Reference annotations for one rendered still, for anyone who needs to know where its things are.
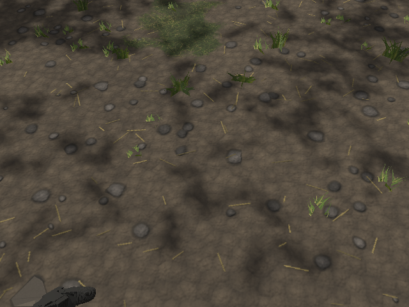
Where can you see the left robot hand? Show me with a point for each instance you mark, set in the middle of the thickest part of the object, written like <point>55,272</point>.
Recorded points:
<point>66,297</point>

